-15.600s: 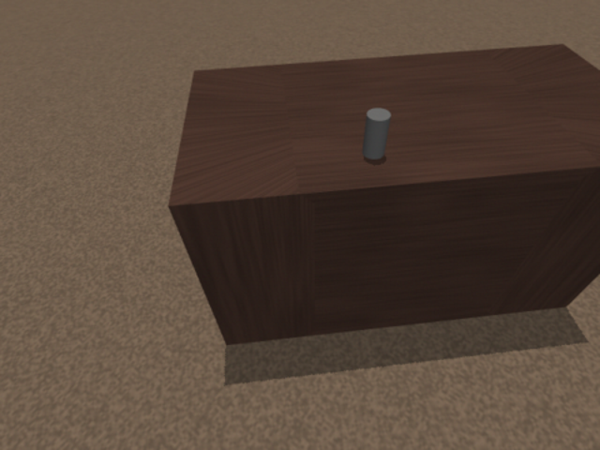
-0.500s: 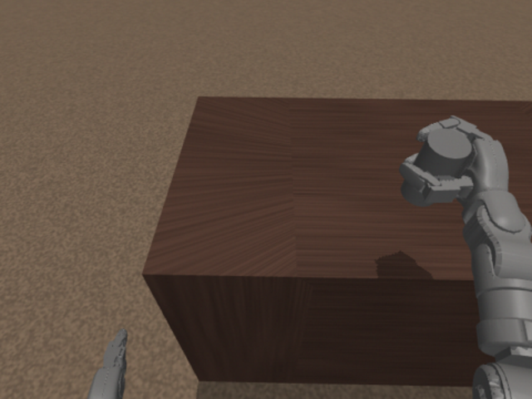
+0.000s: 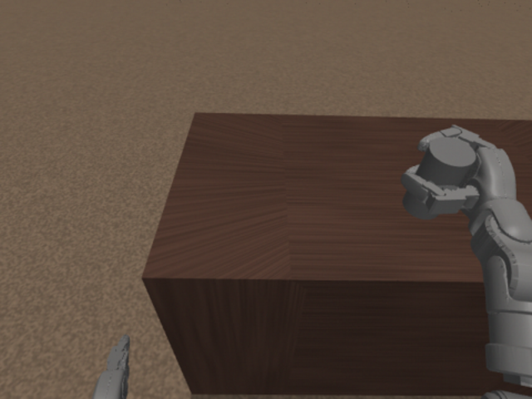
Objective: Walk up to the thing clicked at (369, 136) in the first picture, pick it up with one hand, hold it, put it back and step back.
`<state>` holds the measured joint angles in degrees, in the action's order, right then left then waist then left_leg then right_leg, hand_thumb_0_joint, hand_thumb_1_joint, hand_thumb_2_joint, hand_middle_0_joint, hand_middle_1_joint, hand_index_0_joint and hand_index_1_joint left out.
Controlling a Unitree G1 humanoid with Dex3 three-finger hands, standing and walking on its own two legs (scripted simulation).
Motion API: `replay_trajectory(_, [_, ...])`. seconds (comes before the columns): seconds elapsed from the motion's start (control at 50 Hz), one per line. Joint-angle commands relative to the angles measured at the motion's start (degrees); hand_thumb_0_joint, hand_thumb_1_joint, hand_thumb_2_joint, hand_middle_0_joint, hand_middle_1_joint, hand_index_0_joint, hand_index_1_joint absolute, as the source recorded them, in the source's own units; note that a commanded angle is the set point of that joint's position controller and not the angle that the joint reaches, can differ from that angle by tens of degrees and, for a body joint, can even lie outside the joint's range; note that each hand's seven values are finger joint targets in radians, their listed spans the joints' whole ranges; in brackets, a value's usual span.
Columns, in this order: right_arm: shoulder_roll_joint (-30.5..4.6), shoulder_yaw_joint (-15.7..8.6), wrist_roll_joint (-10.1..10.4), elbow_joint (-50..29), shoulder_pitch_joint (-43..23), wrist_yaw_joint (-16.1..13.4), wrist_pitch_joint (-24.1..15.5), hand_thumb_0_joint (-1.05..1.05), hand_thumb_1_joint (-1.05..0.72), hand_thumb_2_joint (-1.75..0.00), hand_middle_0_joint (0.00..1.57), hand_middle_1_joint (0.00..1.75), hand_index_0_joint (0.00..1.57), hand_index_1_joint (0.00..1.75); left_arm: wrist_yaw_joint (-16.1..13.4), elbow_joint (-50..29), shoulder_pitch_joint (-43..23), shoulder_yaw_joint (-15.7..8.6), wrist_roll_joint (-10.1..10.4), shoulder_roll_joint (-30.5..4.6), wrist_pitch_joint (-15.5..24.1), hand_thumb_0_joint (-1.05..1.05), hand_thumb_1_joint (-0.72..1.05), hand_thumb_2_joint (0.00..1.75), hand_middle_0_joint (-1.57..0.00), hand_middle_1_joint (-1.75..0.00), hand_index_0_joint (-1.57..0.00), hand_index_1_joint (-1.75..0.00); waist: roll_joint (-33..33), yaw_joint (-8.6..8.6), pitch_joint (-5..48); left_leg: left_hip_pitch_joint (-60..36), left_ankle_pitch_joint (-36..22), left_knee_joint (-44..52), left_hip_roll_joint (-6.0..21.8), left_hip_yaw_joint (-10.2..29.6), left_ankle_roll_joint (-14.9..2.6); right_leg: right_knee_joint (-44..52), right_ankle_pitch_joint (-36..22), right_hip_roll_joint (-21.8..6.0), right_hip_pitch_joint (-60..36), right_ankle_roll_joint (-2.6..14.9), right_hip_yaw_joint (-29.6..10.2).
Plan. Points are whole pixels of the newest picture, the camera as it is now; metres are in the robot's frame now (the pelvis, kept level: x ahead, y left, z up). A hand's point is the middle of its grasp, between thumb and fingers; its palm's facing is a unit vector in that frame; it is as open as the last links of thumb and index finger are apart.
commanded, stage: lift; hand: right
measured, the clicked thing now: (435, 180) +0.36 -0.18 +0.20
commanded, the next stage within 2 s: hold in 0.16 s
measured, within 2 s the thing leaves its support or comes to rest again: neither
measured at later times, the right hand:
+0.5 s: hand (445, 168) +0.35 -0.18 +0.23, palm faces +0.10 +0.99 -0.02, open 7.8 cm
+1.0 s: hand (448, 171) +0.34 -0.18 +0.23, palm faces +0.10 +0.99 -0.03, open 7.8 cm
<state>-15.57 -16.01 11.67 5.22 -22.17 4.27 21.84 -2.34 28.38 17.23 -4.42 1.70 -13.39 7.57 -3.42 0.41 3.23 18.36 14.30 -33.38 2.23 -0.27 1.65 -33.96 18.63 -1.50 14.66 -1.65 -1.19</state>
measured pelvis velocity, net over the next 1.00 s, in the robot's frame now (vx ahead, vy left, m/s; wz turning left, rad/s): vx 0.01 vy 0.00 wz -0.02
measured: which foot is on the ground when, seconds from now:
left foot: down 0.00-1.00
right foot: down 0.00-1.00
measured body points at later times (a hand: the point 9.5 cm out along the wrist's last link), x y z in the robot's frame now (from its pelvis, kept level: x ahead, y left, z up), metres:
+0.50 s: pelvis +0.00 +0.00 +0.00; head -0.03 +0.03 +0.45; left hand +0.17 +0.26 -0.07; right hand +0.33 -0.23 +0.23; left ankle +0.04 +0.14 -0.73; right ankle +0.00 -0.14 -0.73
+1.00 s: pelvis +0.01 +0.00 +0.00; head -0.02 +0.03 +0.45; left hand +0.18 +0.26 -0.07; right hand +0.33 -0.23 +0.24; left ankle +0.04 +0.14 -0.73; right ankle +0.00 -0.14 -0.73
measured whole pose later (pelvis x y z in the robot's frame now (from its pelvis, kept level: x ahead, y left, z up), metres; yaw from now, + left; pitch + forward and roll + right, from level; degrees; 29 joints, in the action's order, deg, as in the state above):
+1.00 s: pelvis +0.01 +0.00 +0.00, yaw -1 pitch -2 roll +0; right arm -15.3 -17.6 13.3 -8.8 -18.4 5.2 32.9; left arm -2.0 34.4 14.1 -5.9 1.9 -13.6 10.5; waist -4.4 -0.3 2.8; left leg 14.7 14.1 -30.8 2.6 -1.2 1.7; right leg -31.0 17.8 -1.2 11.2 -1.7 -1.9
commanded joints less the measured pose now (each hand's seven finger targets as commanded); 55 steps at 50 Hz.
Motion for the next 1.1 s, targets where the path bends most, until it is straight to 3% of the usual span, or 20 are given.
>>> replay_trajectory(0.0, [-12.7, -4.7, 1.4, -16.9, -25.8, -0.1, -3.7, 0.0, -0.43, -1.3, 1.36, 1.44, 1.38, 1.44, -0.8, -10.3, -8.1, -4.9, 0.3, -9.2, 4.7, 0.0, -0.55, 0.05, -0.04, -0.04, -0.04, -0.05, 3.7, 0.26, 11.4, -5.0, -5.1, 6.0, -1.7, -3.3, -0.74, 6.1, -6.4, 1.6, -2.7, 2.41, 1.7])
replay_trajectory(0.06, [-11.0, -3.6, 1.4, -18.0, -25.6, -0.3, -3.0, 0.0, -0.41, -1.31, 1.36, 1.44, 1.38, 1.44, -0.7, -9.3, -7.8, -2.8, 0.3, -6.2, 5.1, 0.0, -0.55, 0.05, -0.04, -0.04, -0.04, -0.05, 4.1, -0.26, 12.6, -6.3, -6.4, 6.0, -1.6, -3.3, -0.66, 5.9, -7.8, 1.8, -3.0, 2.36, 1.7])
replay_trajectory(0.12, [-13.2, -5.6, 1.4, -17.4, -23.7, -0.7, -1.8, 0.0, -0.42, -1.31, 1.36, 1.44, 1.38, 1.44, -0.9, -9.3, -7.8, -3.4, 0.3, -7.2, 5.3, 0.0, -0.55, 0.05, -0.04, -0.05, -0.04, -0.05, 3.8, -0.58, 12.5, -7.0, -7.1, 6.2, -1.5, -3.1, -0.54, 5.8, -8.4, 1.9, -2.8, 2.44, 1.8])
replay_trajectory(0.16, [-11.2, -3.9, 1.1, -17.6, -23.0, -0.5, -1.1, 0.0, -0.42, -1.31, 1.36, 1.44, 1.38, 1.44, -0.4, -6.1, -6.8, -1.4, 0.2, -4.8, 5.0, 0.0, -0.54, 0.05, -0.04, -0.05, -0.04, -0.05, 2.4, -0.79, 11.0, -6.4, -6.7, 6.3, -1.5, -3.2, -0.73, 6.2, -8.1, 2.0, -2.4, 2.26, 1.8])
replay_trajectory(0.28, [-13.1, -5.4, 1.5, -20.4, -23.2, -0.2, 0.7, 0.0, -0.39, -1.31, 1.35, 1.44, 1.37, 1.44, -0.5, -6.3, -7.7, -5.1, 0.2, -8.9, 5.4, 0.0, -0.54, 0.05, -0.04, -0.05, -0.04, -0.05, 2.7, -0.07, 11.4, -6.5, -6.8, 6.8, -1.6, -3.5, -0.77, 6.9, -8.2, 1.9, -3.3, 2.31, 1.4])
replay_trajectory(0.4, [-12.0, -5.0, 2.2, -22.2, -23.5, 0.1, 1.7, 0.0, -0.39, -1.3, 1.34, 1.42, 1.36, 1.42, -0.3, -6.2, -8.8, -2.3, 0.5, -5.4, 5.9, 0.0, -0.55, 0.05, -0.04, -0.05, -0.04, -0.05, 3.6, -0.46, 10.6, -6.8, -8.2, 6.9, -1.6, -3.6, -0.67, 6.7, -9.8, 1.8, -3.8, 2.27, 1.4])
replay_trajectory(0.44, [-13.2, -5.8, 2.3, -22.3, -23.6, 0.1, 2.0, 0.0, -0.4, -1.31, 1.34, 1.43, 1.37, 1.43, -0.6, -6.3, -10.7, -4.1, 0.5, -7.7, 6.2, 0.0, -0.55, 0.05, -0.04, -0.05, -0.04, -0.05, 3.4, -0.64, 10.7, -6.9, -7.0, 7.0, -1.8, -3.7, -0.78, 7.2, -9.0, 1.7, -3.9, 2.16, 1.2])
replay_trajectory(0.46, [-11.9, -4.4, 2.1, -22.7, -23.7, 0.5, 2.2, 0.0, -0.38, -1.31, 1.34, 1.44, 1.36, 1.44, -0.6, -6.0, -9.7, -4.3, 0.4, -7.6, 6.1, 0.0, -0.55, 0.05, -0.04, -0.05, -0.04, -0.05, 3.2, 0.0, 11.2, -6.7, -7.4, 6.9, -1.8, -3.7, -0.82, 7.2, -9.4, 1.7, -4.3, 2.11, 1.2])
replay_trajectory(0.52, [-10.3, -3.4, 2.1, -22.4, -21.8, 0.9, 3.4, 0.0, -0.4, -1.31, 1.33, 1.43, 1.36, 1.43, 0.1, -2.7, -8.4, -1.4, 0.5, -4.5, 5.9, 0.0, -0.55, 0.05, -0.04, -0.05, -0.04, -0.05, 1.0, -0.78, 10.7, -7.0, -8.7, 6.7, -1.7, -3.6, -1.04, 7.2, -10.9, 1.9, -4.2, 1.87, 1.4])
replay_trajectory(0.56, [-12.2, -5.2, 2.2, -23.2, -21.7, 1.0, 4.2, 0.0, -0.4, -1.29, 1.32, 1.41, 1.34, 1.41, -0.3, -4.0, -9.7, -4.7, 0.6, -8.0, 6.2, 0.0, -0.55, 0.05, -0.05, -0.05, -0.05, -0.05, 1.2, -0.37, 10.9, -6.8, -7.9, 6.9, -1.8, -3.8, -1.07, 7.5, -10.3, 1.7, -4.6, 1.85, 1.2])
replay_trajectory(0.58, [-10.8, -3.8, 2.2, -24.0, -22.3, 1.3, 4.5, 0.0, -0.39, -1.29, 1.32, 1.41, 1.34, 1.41, 0.0, -6.4, -11.2, -4.8, 0.5, -8.6, 6.4, 0.0, -0.54, 0.05, -0.04, -0.05, -0.05, -0.05, 1.9, 0.28, 13.5, -7.5, -8.5, 6.9, -1.9, -4.1, -1.08, 7.7, -10.9, 1.7, -5.6, 1.82, 1.0])
replay_trajectory(0.6, [-13.3, -6.4, 2.5, -23.3, -21.8, 1.1, 5.0, 0.0, -0.43, -1.29, 1.33, 1.41, 1.35, 1.41, -0.2, -4.3, -8.8, -6.1, 0.4, -9.7, 6.4, 0.0, -0.54, 0.05, -0.04, -0.05, -0.05, -0.05, 3.1, -0.03, 11.1, -7.1, -9.1, 7.1, -1.9, -4.1, -0.98, 7.3, -11.4, 1.7, -4.8, 1.95, 1.0])
replay_trajectory(0.68, [-11.8, -6.4, 2.8, -24.3, -19.9, 0.9, 5.9, 0.0, -0.41, -1.29, 1.32, 1.41, 1.35, 1.41, 0.2, -4.9, -9.0, -4.3, 0.6, -7.2, 6.3, 0.0, -0.55, 0.05, -0.04, -0.05, -0.04, -0.05, 3.6, -0.56, 12.1, -8.2, -11.9, 6.7, -1.6, -3.9, -0.87, 6.5, -14.2, 1.9, -5.5, 2.01, 1.4])
replay_trajectory(0.74, [-14.0, -8.4, 2.8, -23.5, -18.4, 0.7, 6.3, 0.0, -0.41, -1.3, 1.34, 1.42, 1.36, 1.42, 0.2, -3.4, -8.7, -3.9, 0.7, -6.6, 5.8, 0.0, -0.55, 0.05, -0.04, -0.05, -0.04, -0.05, 3.8, -1.55, 10.4, -8.0, -11.7, 6.8, -1.8, -4.1, -0.78, 6.7, -14.4, 1.8, -4.5, 1.93, 1.2])
replay_trajectory(0.78, [-11.2, -5.8, 2.8, -25.4, -20.4, 0.9, 6.3, 0.0, -0.4, -1.3, 1.33, 1.42, 1.36, 1.42, 0.6, -3.5, -9.5, -2.0, 0.6, -4.5, 5.9, 0.0, -0.55, 0.05, -0.04, -0.05, -0.04, -0.05, 3.4, -1.33, 10.5, -8.0, -11.1, 7.0, -1.6, -3.9, -0.71, 6.9, -13.5, 2.0, -4.5, 2.09, 1.3])
replay_trajectory(0.86, [-12.4, -6.0, 2.8, -29.3, -21.8, 1.0, 5.9, 0.0, -0.42, -1.3, 1.34, 1.42, 1.36, 1.42, 0.2, -4.3, -11.4, -4.6, 0.5, -8.1, 6.4, 0.0, -0.54, 0.05, -0.05, -0.05, -0.05, -0.05, 1.8, -0.79, 12.3, -8.5, -12.4, 6.6, -1.4, -3.6, -0.9, 6.6, -14.8, 2.0, -5.9, 2.01, 1.4])
replay_trajectory(0.92, [-11.7, -5.3, 2.3, -27.3, -19.8, 0.8, 6.0, 0.0, -0.45, -1.3, 1.35, 1.42, 1.37, 1.42, -0.2, -4.8, -11.1, -4.6, 0.7, -8.2, 6.9, 0.0, -0.54, 0.05, -0.05, -0.05, -0.05, -0.05, 2.7, -0.26, 11.0, -7.7, -10.8, 6.7, -1.8, -3.9, -0.95, 7.1, -13.5, 1.7, -5.9, 1.94, 1.1])
replay_trajectory(0.94, [-9.7, -3.4, 2.4, -27.4, -20.9, 1.0, 5.9, 0.0, -0.44, -1.3, 1.33, 1.41, 1.36, 1.41, -0.1, -5.6, -11.6, -3.5, 0.6, -7.0, 7.0, 0.0, -0.54, 0.05, -0.05, -0.05, -0.05, -0.05, 3.1, 0.36, 12.3, -7.9, -9.7, 7.0, -1.7, -3.9, -0.77, 7.2, -12.1, 1.8, -6.4, 2.04, 1.1])
replay_trajectory(0.98, [-12.0, -6.2, 2.5, -23.9, -18.8, 0.9, 6.3, 0.0, -0.42, -1.3, 1.33, 1.42, 1.36, 1.42, -0.3, -1.8, -9.1, -3.5, 0.5, -6.2, 6.7, 0.0, -0.55, 0.05, -0.05, -0.05, -0.05, -0.05, 3.9, -0.31, 11.2, -7.7, -9.9, 7.2, -1.6, -4.1, -0.58, 7.1, -12.3, 2.0, -5.8, 2.21, 1.2])
replay_trajectory(1.08, [-13.6, -7.2, 2.4, -27.7, -21.3, 0.3, 6.0, 0.0, -0.42, -1.3, 1.34, 1.42, 1.36, 1.42, -0.2, -2.6, -8.8, -5.5, 0.3, -8.0, 6.8, 0.0, -0.54, 0.05, -0.05, -0.05, -0.05, -0.05, 1.9, -0.4, 11.0, -7.7, -10.1, 7.2, -1.5, -3.8, -0.89, 7.3, -12.3, 2.2, -5.2, 1.95, 1.4])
